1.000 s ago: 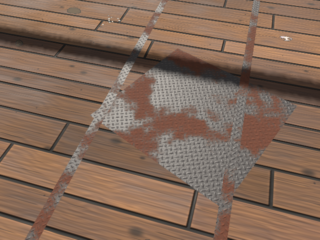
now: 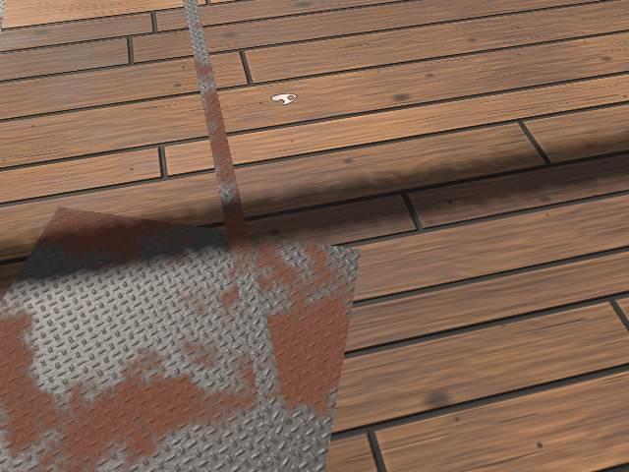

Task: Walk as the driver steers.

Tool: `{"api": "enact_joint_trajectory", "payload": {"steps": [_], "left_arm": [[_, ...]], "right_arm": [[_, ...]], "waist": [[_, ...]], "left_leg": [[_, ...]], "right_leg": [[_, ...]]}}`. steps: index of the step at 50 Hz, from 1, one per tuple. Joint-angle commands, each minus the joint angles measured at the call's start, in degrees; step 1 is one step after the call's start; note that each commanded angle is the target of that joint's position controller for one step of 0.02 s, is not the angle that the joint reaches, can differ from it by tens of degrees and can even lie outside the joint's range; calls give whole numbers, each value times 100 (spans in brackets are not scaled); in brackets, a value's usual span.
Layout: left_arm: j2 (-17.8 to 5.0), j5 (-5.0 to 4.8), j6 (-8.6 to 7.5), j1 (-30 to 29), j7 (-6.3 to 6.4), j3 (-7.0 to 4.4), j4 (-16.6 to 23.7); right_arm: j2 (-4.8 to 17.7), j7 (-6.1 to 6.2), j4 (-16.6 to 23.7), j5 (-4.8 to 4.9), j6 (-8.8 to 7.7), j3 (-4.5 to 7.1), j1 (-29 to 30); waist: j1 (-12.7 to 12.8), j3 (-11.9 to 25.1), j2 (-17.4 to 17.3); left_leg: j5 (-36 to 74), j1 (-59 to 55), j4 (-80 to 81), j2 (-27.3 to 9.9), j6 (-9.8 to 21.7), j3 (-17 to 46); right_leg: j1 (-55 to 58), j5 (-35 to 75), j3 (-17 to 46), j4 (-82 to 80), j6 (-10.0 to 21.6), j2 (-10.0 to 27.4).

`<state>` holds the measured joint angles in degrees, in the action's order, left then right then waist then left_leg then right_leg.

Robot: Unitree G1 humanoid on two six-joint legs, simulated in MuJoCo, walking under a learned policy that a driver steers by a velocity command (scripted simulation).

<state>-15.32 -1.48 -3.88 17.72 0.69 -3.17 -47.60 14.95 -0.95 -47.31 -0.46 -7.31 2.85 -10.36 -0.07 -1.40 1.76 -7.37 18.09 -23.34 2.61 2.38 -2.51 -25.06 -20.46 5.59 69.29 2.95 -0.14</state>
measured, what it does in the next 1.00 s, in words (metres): walks ahead: right foot, then left foot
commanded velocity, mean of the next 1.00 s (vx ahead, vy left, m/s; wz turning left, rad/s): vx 0.22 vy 0.00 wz -0.08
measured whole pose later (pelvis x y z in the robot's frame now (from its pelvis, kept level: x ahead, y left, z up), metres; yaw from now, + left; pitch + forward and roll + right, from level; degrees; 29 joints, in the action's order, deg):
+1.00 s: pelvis +0.30 -0.06 +0.00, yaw -2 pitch -1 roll -1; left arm -12.3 0.4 -1.0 11.7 1.2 -1.8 -55.0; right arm 12.2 1.9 -56.9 -0.2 -0.9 1.6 -11.3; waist -0.1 -1.5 0.1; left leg -16.1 13.4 -30.1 -1.8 -1.2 0.4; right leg -13.8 -14.1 -2.9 28.4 2.0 -1.3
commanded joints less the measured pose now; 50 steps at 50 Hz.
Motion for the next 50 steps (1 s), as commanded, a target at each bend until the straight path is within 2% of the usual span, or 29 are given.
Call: {"api": "enact_joint_trajectory", "payload": {"steps": [1,3,5,9,12,14,15,16,17,18,19,20,21,22,23,24,26,28,30,32,34,35,36,37,38,39,41,45,50], "left_arm": [[-150,9,-39,231,-26,-40,370],[-96,81,-29,-130,-28,11,550],[-95,133,-67,-528,-49,59,706],[-101,85,-138,-1279,-134,119,897],[-217,42,-154,-1728,-197,101,1102],[-333,85,-189,-1699,-238,48,1171],[-429,132,-207,-1347,-242,-13,1081],[-629,190,-213,-721,-221,-121,864],[-1032,262,-209,25,-167,-241,718],[-1453,360,-116,412,-115,-290,707],[-1200,247,-49,686,-165,-239,632],[-937,180,-31,346,-194,-172,666],[-719,150,-45,-142,-196,-101,724],[-504,158,-67,-532,-217,-26,746],[-408,204,-94,-797,-227,-4,734],[-384,277,-117,-949,-236,-3,690],[-410,352,-146,-1120,-215,-10,603],[-475,325,-122,-1131,-160,-23,491],[-544,283,-57,-1025,-112,-33,364],[-533,254,10,-980,-83,-15,253],[-414,197,64,-998,-64,41,161],[-294,204,70,-836,-60,88,65],[-223,246,71,-698,-55,117,4],[-262,248,74,-313,-44,78,-54],[-332,269,110,-479,4,68,-103],[-349,236,147,-586,37,50,-104],[-319,224,208,-589,84,46,-181],[-252,203,209,-574,60,39,-354],[-208,175,257,-566,71,25,-578]], "right_arm": [[434,-41,82,6,-77,92,-250],[620,-36,-22,65,-98,139,-352],[789,-6,-76,81,-60,180,-458],[950,17,-192,160,50,183,-746],[1002,15,-346,201,139,168,-1045],[1044,42,-407,191,232,163,-1040],[1059,62,-402,197,275,154,-937],[972,80,-387,175,292,115,-947],[777,107,-267,68,265,26,-949],[161,69,-268,-87,195,-186,-1675],[397,52,-464,58,167,-149,-2065],[842,55,-408,189,193,-17,-1633],[782,98,-273,193,244,-21,-1130],[712,153,-258,122,328,-9,-900],[621,194,-245,75,428,-1,-921],[479,215,-290,59,519,-21,-1019],[293,259,-340,49,610,-56,-1099],[250,293,-311,8,665,-81,-869],[350,305,-304,8,738,-53,-663],[405,304,-279,15,793,-26,-449],[375,298,-297,-40,786,-18,-357],[433,301,-285,-96,773,-12,-320],[602,318,-246,-114,749,6,-331],[1000,334,-299,-11,742,112,-150],[687,299,-350,32,715,81,-122],[450,283,-394,-3,675,18,-85],[370,262,-431,-30,601,-7,46],[411,284,-639,23,555,3,-133],[385,315,-828,35,599,-2,-174]], "waist": [[77,274,-536],[61,100,-476],[-24,55,-405],[-281,-39,-513],[-397,-149,-602],[-258,-41,-689],[-12,191,-683],[253,591,-596],[515,1220,-219],[304,1958,1309],[378,2699,1355],[371,2029,741],[249,1469,399],[97,1125,99],[-120,1013,181],[-260,973,281],[-402,950,396],[-347,977,453],[-229,966,479],[-156,743,460],[-221,454,341],[-207,334,218],[-126,268,-19],[257,115,-749],[83,62,-827],[79,27,-828],[88,55,-798],[12,259,-487],[-14,262,-272]], "left_leg": [[178,-931,1452,-1559,1126,1717],[487,-837,1654,-1618,1240,1473],[670,-878,1734,-1598,1235,1217],[798,-820,1612,-1348,968,619],[854,-1178,1363,-1528,839,672],[1696,-1505,855,-1600,651,663],[2298,-1554,366,-1481,492,538],[2826,-1444,-402,-1204,322,378],[1857,-732,-1630,-842,19,93],[-1982,1282,-3756,-89,-395,-91],[-3130,1619,-4797,-47,-436,708],[-2859,1885,-5099,-323,-412,783],[-2470,2008,-4904,-549,-406,640],[-2148,1818,-4552,-733,-439,625],[-1858,1324,-4136,-889,-447,674],[-1628,796,-3830,-866,-475,604],[-1435,209,-3068,-756,-520,483],[-1115,-51,-2339,-705,-513,451],[-785,-239,-1901,-668,-484,429],[-644,-401,-1465,-640,-395,401],[-248,-783,-637,-548,-232,287],[38,-953,-303,-666,-146,423],[405,-1057,-115,-987,-22,742],[-77,-742,-187,-1025,124,767],[-911,-195,19,-879,108,739],[-1141,32,141,-824,14,720],[-722,18,103,-748,-143,637],[67,-372,-160,-676,-158,528],[349,-496,-242,-618,-141,463]], "right_leg": [[-990,295,110,-242,3,613],[-1230,518,-21,-846,-70,747],[-1335,1066,-129,-1542,-137,819],[-858,2025,-478,-2920,-186,591],[-737,1991,-528,-3450,-118,457],[-445,1809,-585,-3797,28,282],[112,1980,-682,-4076,123,133],[1013,2341,-787,-4277,250,-26],[2347,4089,-182,-4066,511,666],[4357,5999,1698,-3839,1422,2246],[4423,5570,2626,-4267,1824,2583],[3756,5271,2027,-4394,1597,2256],[3111,5114,1430,-4503,1386,1959],[2430,4967,1019,-4708,1253,1716],[1823,4814,739,-4899,1141,1559],[1323,4832,481,-5064,1115,1417],[832,4943,69,-5198,1150,1260],[770,4518,-63,-5249,1143,1210],[746,3336,25,-5379,1112,1232],[578,1757,166,-5501,1025,1206],[322,298,178,-5458,746,973],[242,-106,175,-5389,512,813],[181,-358,91,-5154,280,606],[206,-295,-286,-5090,89,182],[712,35,-528,-4858,-41,57],[965,295,-555,-4719,-49,68],[1140,704,-541,-4600,24,114],[1280,1393,-524,-4508,74,175],[1413,1715,-546,-4444,40,180]]}}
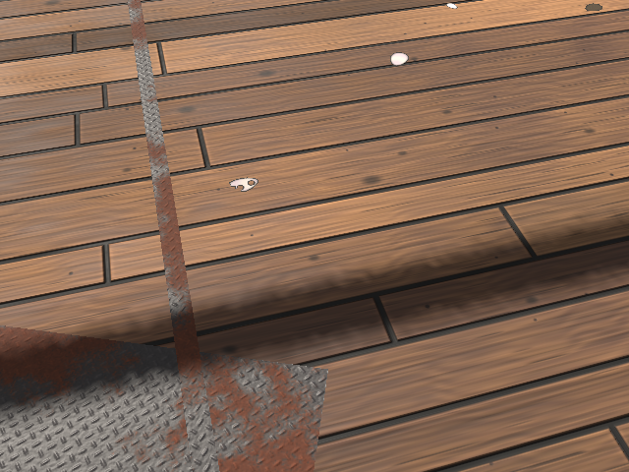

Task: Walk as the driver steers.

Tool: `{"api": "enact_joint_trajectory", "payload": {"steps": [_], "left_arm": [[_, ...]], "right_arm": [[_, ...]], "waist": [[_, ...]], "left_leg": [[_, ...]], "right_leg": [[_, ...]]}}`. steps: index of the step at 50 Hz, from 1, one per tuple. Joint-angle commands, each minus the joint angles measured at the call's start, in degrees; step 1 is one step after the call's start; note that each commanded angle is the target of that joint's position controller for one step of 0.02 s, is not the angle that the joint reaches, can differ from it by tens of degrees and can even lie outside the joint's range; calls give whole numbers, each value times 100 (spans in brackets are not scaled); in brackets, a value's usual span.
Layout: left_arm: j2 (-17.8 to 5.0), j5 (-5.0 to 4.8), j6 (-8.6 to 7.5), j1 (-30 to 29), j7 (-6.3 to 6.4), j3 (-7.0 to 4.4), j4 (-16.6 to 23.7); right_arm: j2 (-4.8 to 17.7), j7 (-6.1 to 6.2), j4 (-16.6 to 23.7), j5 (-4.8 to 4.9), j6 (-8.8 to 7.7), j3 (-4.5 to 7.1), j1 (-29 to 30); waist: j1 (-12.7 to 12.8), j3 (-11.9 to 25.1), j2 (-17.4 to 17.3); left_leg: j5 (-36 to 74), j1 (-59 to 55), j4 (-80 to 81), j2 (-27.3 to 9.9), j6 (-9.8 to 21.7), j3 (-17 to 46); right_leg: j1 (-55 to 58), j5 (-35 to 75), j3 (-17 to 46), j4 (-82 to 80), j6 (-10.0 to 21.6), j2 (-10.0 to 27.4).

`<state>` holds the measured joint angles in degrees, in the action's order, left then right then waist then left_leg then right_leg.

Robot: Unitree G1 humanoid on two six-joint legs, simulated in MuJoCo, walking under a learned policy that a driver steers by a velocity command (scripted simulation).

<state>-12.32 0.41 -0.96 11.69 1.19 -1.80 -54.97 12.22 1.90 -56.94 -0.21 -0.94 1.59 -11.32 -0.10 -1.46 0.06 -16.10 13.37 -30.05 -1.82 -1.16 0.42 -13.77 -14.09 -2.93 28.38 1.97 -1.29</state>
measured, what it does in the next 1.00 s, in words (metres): walks ahead: left foot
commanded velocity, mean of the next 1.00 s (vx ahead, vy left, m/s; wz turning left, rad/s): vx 0.13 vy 0.00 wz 0.00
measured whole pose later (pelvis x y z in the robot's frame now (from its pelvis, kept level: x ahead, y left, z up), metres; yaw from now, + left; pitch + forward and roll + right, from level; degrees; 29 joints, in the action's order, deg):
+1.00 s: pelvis +0.10 +0.06 +0.01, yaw +0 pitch +1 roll -1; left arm -14.3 -1.8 -4.8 12.0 0.3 -3.4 -58.7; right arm 10.4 -0.7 -63.8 0.2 -6.3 2.3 -23.1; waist -1.9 2.5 2.0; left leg -17.0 9.3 -24.8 0.5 2.6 -3.4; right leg -30.3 -15.2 -0.2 64.1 4.6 2.8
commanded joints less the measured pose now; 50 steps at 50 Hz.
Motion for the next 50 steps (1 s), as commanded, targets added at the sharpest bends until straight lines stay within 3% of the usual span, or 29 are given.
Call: {"api": "enact_joint_trajectory", "payload": {"steps": [1,27,28,29,30,32,33,35,37,39,41,42,43,44,45,46,47,48,50], "left_arm": [[-502,-17,-23,43,28,-114,114],[-384,-39,43,89,90,-74,-608],[-371,-43,52,207,97,-74,-677],[-518,-93,72,277,111,-131,-701],[-692,-137,77,355,119,-192,-701],[-982,-173,0,717,113,-299,-727],[-1057,-162,-67,787,114,-342,-720],[-947,-95,-226,676,89,-328,-627],[-837,-201,-307,374,67,-304,-473],[-939,-256,-278,143,48,-326,-401],[-972,-297,-206,163,27,-339,-405],[-846,-293,-198,117,15,-301,-378],[-512,-234,-225,-43,-18,-202,-291],[-131,-120,-296,-116,-45,-109,-119],[-170,-256,-388,-218,-55,-118,51],[-417,-369,-464,-469,-81,-145,156],[-574,-339,-511,-419,-105,-175,120],[-603,-246,-525,-292,-88,-207,14],[-669,-157,-504,-307,-99,-268,-49]], "right_arm": [[650,34,100,11,-29,123,-83],[384,110,-542,7,63,90,-341],[325,113,-618,14,68,79,-471],[347,123,-635,53,71,98,-500],[362,129,-585,70,55,109,-446],[234,93,-384,86,-64,88,-168],[242,50,-310,108,-136,97,-37],[323,-29,-219,178,-245,160,53],[375,-79,-206,215,-345,204,5],[247,-99,-333,188,-401,218,-223],[155,-121,-682,149,-381,260,-968],[185,-121,-830,134,-344,288,-1391],[399,-105,-894,118,-351,341,-1920],[1003,-107,-814,104,-386,415,-2362],[1187,-172,-870,-4,-496,401,-2429],[885,-200,-701,18,-597,293,-1832],[668,-239,-560,32,-643,210,-1402],[632,-279,-433,38,-645,171,-1076],[416,-278,-402,16,-607,99,-1152]], "waist": [[-11,255,-71],[-3,-96,-5],[5,38,47],[44,-43,156],[99,-214,354],[262,-487,945],[309,-642,996],[228,-672,792],[60,-492,583],[-140,-279,581],[-427,-116,462],[-578,-121,265],[-770,-18,-497],[-767,163,-1764],[-683,94,-1805],[-452,-479,-1009],[-273,-595,-658],[-116,-495,-460],[-98,-409,-501]], "left_leg": [[1237,-31,429,-163,212,159],[727,-70,670,-15,117,1],[181,-104,612,77,132,-112],[-611,76,346,243,185,-297],[-1247,407,10,344,244,-428],[-1228,1195,-1127,300,321,-560],[-1105,1383,-1714,71,398,-320],[-1491,2045,-2578,-269,530,67],[-1284,1904,-1884,-417,605,88],[-776,728,-770,-129,556,-350],[82,-707,-45,340,416,-863],[49,-1166,146,370,405,-798],[-513,-1747,724,-380,610,332],[-1138,-2218,1630,-1685,1147,2561],[-2683,-1918,2280,-2353,1871,4277],[-3028,-1610,2321,-2282,1762,4020],[-2345,-1446,2239,-1961,1469,3227],[-1452,-1253,2245,-1645,1238,2532],[0,-1092,2291,-1235,990,1511]], "right_leg": [[304,1106,306,-350,134,299],[254,537,392,-661,125,354],[309,-194,382,-735,157,320],[245,-1323,465,-808,268,326],[104,-2409,796,-1027,444,546],[151,-3710,2238,-1843,1010,1587],[-11,-3649,2857,-2128,1273,2011],[251,-3008,3142,-2209,1382,2290],[402,-2189,2447,-2109,1048,1977],[-113,-1552,1505,-1873,808,1423],[-920,-1673,968,-1283,753,1048],[-1282,-1707,814,-798,667,886],[-1905,-1215,370,647,408,549],[-2921,-1476,-135,2719,92,81],[-3664,-1785,512,3856,217,45],[-4210,-1209,764,4350,332,462],[-4218,-529,742,4335,387,638],[-3901,-49,692,4025,372,768],[-3354,519,560,3348,254,860]]}}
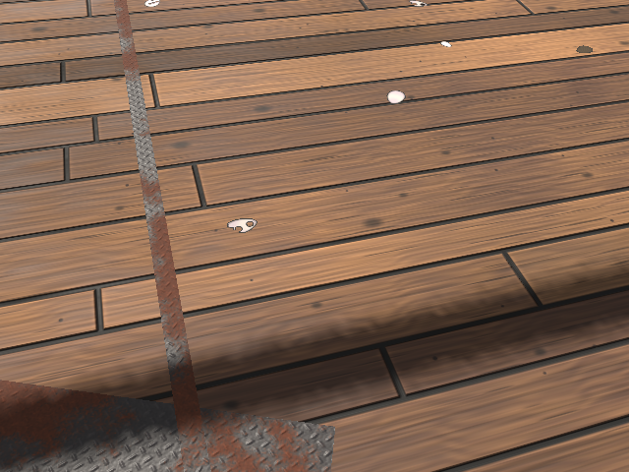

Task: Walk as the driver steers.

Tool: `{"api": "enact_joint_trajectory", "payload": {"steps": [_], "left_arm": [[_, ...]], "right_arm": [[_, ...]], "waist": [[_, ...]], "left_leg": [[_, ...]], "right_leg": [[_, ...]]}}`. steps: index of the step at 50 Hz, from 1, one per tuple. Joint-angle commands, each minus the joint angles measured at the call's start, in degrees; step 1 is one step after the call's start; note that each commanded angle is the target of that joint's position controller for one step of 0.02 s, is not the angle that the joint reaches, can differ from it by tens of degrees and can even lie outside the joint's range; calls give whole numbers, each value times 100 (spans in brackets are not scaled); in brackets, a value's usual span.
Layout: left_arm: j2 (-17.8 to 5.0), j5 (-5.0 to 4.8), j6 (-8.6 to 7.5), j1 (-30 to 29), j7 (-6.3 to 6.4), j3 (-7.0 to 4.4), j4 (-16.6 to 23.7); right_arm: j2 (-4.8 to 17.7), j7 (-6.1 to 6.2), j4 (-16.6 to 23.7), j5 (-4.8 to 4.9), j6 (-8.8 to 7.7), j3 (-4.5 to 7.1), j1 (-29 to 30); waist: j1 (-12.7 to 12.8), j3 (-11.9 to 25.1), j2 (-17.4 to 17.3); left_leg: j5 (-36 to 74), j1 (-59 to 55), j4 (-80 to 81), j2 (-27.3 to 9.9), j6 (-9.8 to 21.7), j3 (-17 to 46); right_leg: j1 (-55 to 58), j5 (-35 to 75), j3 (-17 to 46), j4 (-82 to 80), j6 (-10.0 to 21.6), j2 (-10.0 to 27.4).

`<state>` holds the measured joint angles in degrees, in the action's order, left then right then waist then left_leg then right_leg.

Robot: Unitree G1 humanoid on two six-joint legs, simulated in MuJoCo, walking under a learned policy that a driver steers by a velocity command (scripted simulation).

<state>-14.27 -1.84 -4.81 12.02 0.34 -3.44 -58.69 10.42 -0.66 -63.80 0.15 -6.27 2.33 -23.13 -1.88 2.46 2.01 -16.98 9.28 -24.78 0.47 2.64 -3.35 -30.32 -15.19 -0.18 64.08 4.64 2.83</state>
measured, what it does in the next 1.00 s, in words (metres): walks ahead, turning left: right foot, then left foot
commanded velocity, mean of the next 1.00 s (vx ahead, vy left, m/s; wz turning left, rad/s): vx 0.47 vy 0.00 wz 0.24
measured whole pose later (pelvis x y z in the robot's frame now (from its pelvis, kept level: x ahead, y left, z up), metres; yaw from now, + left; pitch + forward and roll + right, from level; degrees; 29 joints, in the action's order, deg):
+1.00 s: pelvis +0.56 +0.04 -0.02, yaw +17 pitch +2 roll -1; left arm -15.4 -1.0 -5.8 12.4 0.6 -3.0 -53.9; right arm 15.2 -2.3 -44.6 0.3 -3.5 4.7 -6.3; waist 0.5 -4.4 -0.5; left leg -9.5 26.9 -34.3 3.2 5.4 -2.5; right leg -17.9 -28.0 -0.5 71.9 -1.2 2.5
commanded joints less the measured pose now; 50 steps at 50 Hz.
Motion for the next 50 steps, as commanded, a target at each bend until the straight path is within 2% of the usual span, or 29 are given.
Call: {"api": "enact_joint_trajectory", "payload": {"steps": [1,4,7,11,14,16,17,18,19,20,21,22,23,25,27,29,32,35,38,40,42,43,44,45,46,47,48,49,50], "left_arm": [[-365,73,-90,-407,-31,-95,323],[-148,88,-33,-1033,-60,-40,564],[-30,42,-39,-1749,-129,39,819],[-79,2,-68,-2329,-253,93,1061],[-233,-5,-136,-2358,-348,64,1198],[-587,10,-153,-1506,-328,-108,1028],[-854,-11,-133,-421,-284,-259,710],[-1237,65,-97,730,-216,-379,460],[-1576,153,-72,1286,-224,-420,303],[-1032,149,-57,1182,-206,-275,270],[-759,113,-93,505,-187,-192,383],[-531,126,-151,-65,-195,-112,517],[-311,184,-215,-360,-233,-51,507],[-120,262,-269,-422,-256,0,364],[-275,255,-282,-304,-198,-27,246],[-460,283,-283,-173,-108,-66,187],[-573,298,-257,-1,-6,-79,172],[-696,248,-228,255,61,-85,177],[-805,186,-123,703,85,-116,81],[-887,146,-16,831,92,-151,69],[-1039,126,70,680,118,-199,172],[-1128,126,117,589,144,-228,237],[-1182,126,170,464,167,-240,304],[-1137,127,182,382,187,-214,407],[-526,296,74,810,133,-40,675],[-394,219,-186,833,27,70,835],[-853,7,-327,122,-28,-70,1000],[-792,-34,-358,-84,-11,-51,1085],[-782,70,-315,-96,55,-86,1000]], "right_arm": [[579,7,232,-43,-58,10,-200],[711,115,216,-60,-7,17,-526],[816,179,269,-41,22,38,-638],[814,189,185,26,63,82,-905],[934,201,202,42,130,157,-793],[1100,209,272,21,191,221,-617],[1078,200,333,0,226,206,-480],[945,173,502,-69,215,136,-377],[-23,55,545,-13,75,-126,-1184],[438,25,485,187,-109,-12,-731],[794,41,737,344,-182,96,-87],[887,108,834,337,-190,121,266],[865,176,844,248,-125,195,406],[548,205,787,214,98,222,53],[418,214,880,236,239,225,150],[528,212,1084,173,285,257,572],[563,121,1291,118,242,262,1083],[464,-5,1550,94,208,180,1805],[411,-131,1852,100,217,112,2402],[449,-220,2066,114,231,108,2615],[625,-297,2202,127,248,181,2472],[784,-317,2191,133,264,261,2135],[1028,-318,2057,155,272,398,1404],[1458,-237,1847,139,284,617,466],[2181,-111,1801,53,312,787,53],[2159,-119,2004,-17,270,701,159],[1742,-128,2058,-83,248,568,230],[1470,-117,2117,-21,217,503,636],[1302,-109,2203,65,221,464,1033]], "waist": [[36,-755,-746],[-72,-801,-619],[-217,-905,-661],[-298,-1129,-687],[-84,-1006,-778],[427,-323,-1086],[946,281,-1097],[1335,1116,-642],[797,2237,1089],[1026,2109,808],[898,1031,660],[658,552,-13],[436,195,-233],[99,-14,84],[3,-342,185],[22,-521,117],[117,-582,12],[362,-683,-73],[593,-846,-156],[605,-872,-99],[383,-632,143],[152,-363,308],[-274,31,359],[-746,484,157],[-417,1165,-1229],[-223,2137,-1422],[-455,1868,-805],[-276,1183,-563],[-30,643,-93]], "left_leg": [[698,-721,1751,-1353,607,1586],[1802,-793,1769,-1250,663,1115],[1857,-641,1948,-1173,627,810],[2055,-1081,1900,-1359,670,635],[3285,-1584,1421,-1539,590,502],[5545,-1733,360,-1524,463,389],[5961,-1333,-814,-1294,306,223],[4272,185,-2601,-1020,145,140],[-615,2408,-4855,198,-218,420],[-1381,3013,-5695,151,-51,1288],[-1029,3459,-5844,-175,57,1113],[-451,3167,-5561,-524,97,984],[-142,2839,-5203,-713,101,914],[98,2216,-4775,-926,169,1002],[197,2343,-4453,-986,152,992],[710,2816,-4041,-1005,62,1048],[1704,3162,-3055,-912,-2,1010],[2328,3002,-2022,-798,5,526],[2146,3333,-1469,-719,77,293],[1640,3437,-1261,-618,176,112],[1025,2866,-1177,-307,361,-219],[728,2317,-1221,-71,478,-391],[713,1359,-1048,195,648,-488],[1213,-153,-639,251,886,-153],[2105,-2350,-679,-1270,1693,2361],[2780,-3262,286,-2284,2507,4972],[3674,-3061,305,-2021,2106,4065],[4192,-2232,195,-1775,1840,3040],[4234,-1303,278,-1458,1591,2380]], "right_leg": [[-1601,812,164,-419,-83,408],[-1647,1272,1,-1297,-242,322],[-1219,1818,-182,-2381,-295,142],[-1099,1886,-253,-3068,-175,50],[-710,1454,-312,-3401,62,-81],[607,1116,-562,-3363,274,-473],[2011,1249,-574,-3432,458,-559],[4052,1051,634,-3196,819,480],[6032,-338,3743,-3951,1856,2036],[5748,-716,4367,-4698,1647,1960],[4810,-285,3272,-4796,1321,1811],[3722,401,2432,-4958,1122,1653],[2859,846,1814,-5134,960,1446],[2028,872,1067,-5467,771,1149],[1630,1030,594,-5743,763,1110],[1664,1285,275,-5874,779,1123],[1964,1704,-230,-5866,648,1023],[2201,1842,-681,-5891,497,969],[3035,2078,-863,-5634,454,1183],[3549,2603,-966,-5299,391,1350],[3755,4327,-1151,-4667,258,1412],[3776,5328,-1233,-4073,189,1408],[3593,5879,-1327,-3070,84,1309],[2758,5265,-1394,-1583,-184,1032],[390,1245,-1334,751,-598,238],[-778,-2111,-12,2060,-722,-688],[-1176,-1820,575,2192,-568,-314],[-1255,-1365,506,1766,-487,-58],[-1069,-1084,422,1297,-523,161]]}}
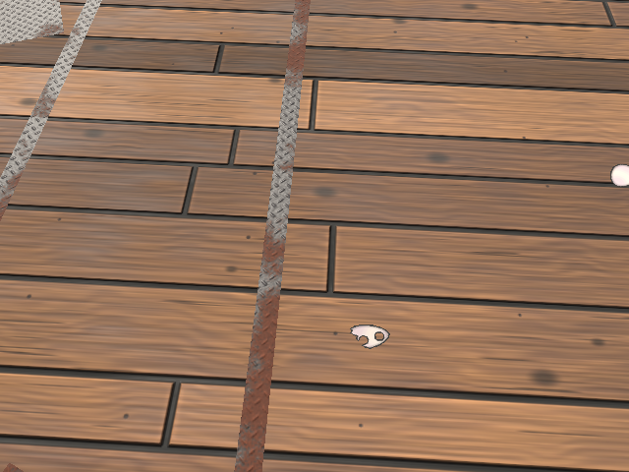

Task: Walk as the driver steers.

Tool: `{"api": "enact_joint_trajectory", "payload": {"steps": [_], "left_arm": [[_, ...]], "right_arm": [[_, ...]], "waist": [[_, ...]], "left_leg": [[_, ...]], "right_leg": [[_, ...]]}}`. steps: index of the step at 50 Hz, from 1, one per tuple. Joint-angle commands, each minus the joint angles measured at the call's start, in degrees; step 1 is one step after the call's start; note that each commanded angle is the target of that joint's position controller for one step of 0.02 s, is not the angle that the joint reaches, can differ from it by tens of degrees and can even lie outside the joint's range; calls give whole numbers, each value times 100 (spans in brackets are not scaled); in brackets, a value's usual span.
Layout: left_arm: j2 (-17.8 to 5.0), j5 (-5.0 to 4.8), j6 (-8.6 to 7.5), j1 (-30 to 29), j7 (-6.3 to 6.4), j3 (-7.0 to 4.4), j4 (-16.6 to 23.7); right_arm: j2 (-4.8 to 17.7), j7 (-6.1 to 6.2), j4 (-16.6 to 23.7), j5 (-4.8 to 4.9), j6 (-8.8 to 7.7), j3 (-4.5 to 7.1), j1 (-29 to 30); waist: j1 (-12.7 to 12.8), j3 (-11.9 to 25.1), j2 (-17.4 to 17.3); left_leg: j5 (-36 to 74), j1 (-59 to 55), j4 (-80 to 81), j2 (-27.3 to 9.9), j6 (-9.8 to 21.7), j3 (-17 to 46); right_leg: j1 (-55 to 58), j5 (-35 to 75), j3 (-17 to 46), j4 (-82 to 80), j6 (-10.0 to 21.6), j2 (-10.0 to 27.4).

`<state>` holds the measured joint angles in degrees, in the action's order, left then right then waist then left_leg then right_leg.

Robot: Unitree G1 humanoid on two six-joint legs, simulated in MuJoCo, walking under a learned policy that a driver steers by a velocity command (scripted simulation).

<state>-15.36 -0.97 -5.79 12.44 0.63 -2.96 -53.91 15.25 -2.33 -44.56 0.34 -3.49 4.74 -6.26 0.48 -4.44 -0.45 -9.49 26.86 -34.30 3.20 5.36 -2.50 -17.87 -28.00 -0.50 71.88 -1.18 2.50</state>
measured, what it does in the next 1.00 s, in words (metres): walks ahead: right foot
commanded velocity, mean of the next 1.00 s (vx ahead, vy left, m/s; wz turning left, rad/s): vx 0.07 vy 0.00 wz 0.14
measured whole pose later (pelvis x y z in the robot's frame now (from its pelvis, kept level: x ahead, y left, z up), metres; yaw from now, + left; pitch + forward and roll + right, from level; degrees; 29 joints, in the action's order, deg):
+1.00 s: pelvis +0.18 -0.03 +0.01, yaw +6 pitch -1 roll +0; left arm -13.1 -0.1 0.0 5.2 1.3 -2.9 -57.8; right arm 12.0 1.7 -55.7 -0.4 -0.6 2.2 -14.8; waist -0.1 -2.1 0.1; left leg -21.9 7.1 -30.2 1.6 1.1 2.0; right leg -17.5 -12.2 -0.3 30.9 0.4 -0.2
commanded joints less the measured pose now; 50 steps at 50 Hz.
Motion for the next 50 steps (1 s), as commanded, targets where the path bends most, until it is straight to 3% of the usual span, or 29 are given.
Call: {"api": "enact_joint_trajectory", "payload": {"steps": [1,3,6,9,13,16,17,18,19,20,21,22,23,25,27,29,33,50], "left_arm": [[-751,54,-119,-75,78,-200,526],[-632,73,104,184,100,-221,536],[-442,145,224,88,159,-180,617],[-389,140,248,-336,142,-130,738],[-464,103,222,-772,44,-119,826],[-558,136,174,-837,-16,-147,860],[-554,158,138,-700,-38,-154,817],[-559,205,92,-492,-54,-159,743],[-830,284,58,-375,-28,-206,713],[-1061,329,82,-443,11,-223,753],[-609,282,159,-374,25,-123,692],[-339,209,219,-402,18,-33,676],[-376,188,279,-508,10,-26,658],[-492,164,343,-897,-26,-41,727],[-535,142,346,-889,-78,-71,735],[-515,134,313,-853,-62,-76,635],[-412,105,328,-779,24,-80,464],[-383,89,531,-862,95,-106,-209]], "right_arm": [[684,86,363,36,-40,181,-403],[676,108,426,-63,-39,156,-271],[808,196,354,-57,-53,176,-435],[764,294,321,-10,53,134,-454],[749,340,221,-77,135,74,-523],[658,327,120,-80,145,10,-511],[592,335,101,-47,148,-25,-453],[519,341,64,-20,142,-65,-468],[414,343,63,-101,97,-101,-700],[338,334,-28,-186,48,-105,-1353],[316,364,-88,-169,72,-129,-1381],[461,373,-38,-115,144,-103,-1101],[467,395,-17,-57,247,-86,-947],[415,395,-123,-77,459,-94,-937],[564,375,-210,-106,543,-62,-836],[436,369,-256,-113,481,-90,-786],[410,376,-409,-102,307,-83,-805],[285,426,-999,-78,234,-145,-1084]], "waist": [[-60,1110,126],[183,1065,14],[193,1140,-217],[44,1217,-418],[-180,1131,-532],[-167,965,-598],[-52,956,-578],[103,979,-471],[-7,1184,-109],[-430,1444,611],[-281,1686,1132],[-200,1650,1166],[-222,1570,1114],[-363,1253,888],[-146,817,347],[-103,762,261],[-28,879,42],[-44,432,15]], "left_leg": [[3487,-2318,1378,-1575,1197,1963],[3919,-1559,1545,-1421,1158,1615],[4443,-1426,1549,-1246,1089,1179],[3997,-1560,1477,-1099,841,959],[3235,-1678,1412,-1181,711,1078],[2967,-1832,1087,-1338,674,1380],[2793,-1841,886,-1293,578,1427],[2393,-1755,667,-1111,368,1398],[1682,-1542,325,-740,91,1257],[-45,-877,-75,-264,-180,999],[-1275,-725,-393,-165,-445,811],[-1596,-741,-449,-255,-546,736],[-1460,-805,-324,-323,-567,703],[-795,-1366,446,-424,-497,698],[-696,-1235,757,-434,-282,794],[-633,-1089,887,-488,-198,854],[95,-1119,851,-502,-277,817],[-93,-1115,1094,-506,-322,738]], "right_leg": [[-1936,391,437,178,34,333],[-1386,596,376,-230,-53,366],[-1422,1226,266,-1096,-192,244],[-1349,2043,254,-2188,-233,204],[-986,2590,239,-3203,-195,73],[-823,2161,242,-3702,-25,-10],[-569,2303,204,-4111,84,-50],[-38,3181,212,-4795,224,-38],[689,5123,702,-4774,415,445],[1556,6625,1260,-4363,988,1124],[1635,6415,1701,-4424,1591,1542],[1457,5728,1921,-4620,1687,1596],[1256,4929,1933,-4740,1557,1490],[486,3535,1448,-4833,1059,1059],[237,2214,711,-4734,548,400],[490,2370,525,-4551,447,253],[908,3310,445,-4238,558,217],[984,2862,369,-4360,430,41]]}}
Velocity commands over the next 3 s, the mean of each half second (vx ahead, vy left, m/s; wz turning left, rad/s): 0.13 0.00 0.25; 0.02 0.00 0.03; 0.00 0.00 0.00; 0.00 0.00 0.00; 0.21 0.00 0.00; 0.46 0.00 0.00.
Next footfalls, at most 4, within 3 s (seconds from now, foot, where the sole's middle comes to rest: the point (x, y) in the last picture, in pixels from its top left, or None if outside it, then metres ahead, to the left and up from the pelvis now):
0.38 right None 0.28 -0.14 -0.76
2.88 left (276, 359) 0.65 0.12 -0.76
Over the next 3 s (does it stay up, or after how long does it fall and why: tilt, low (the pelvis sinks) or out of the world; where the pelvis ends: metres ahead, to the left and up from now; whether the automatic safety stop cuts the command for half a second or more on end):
stays up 0.54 0.02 0.01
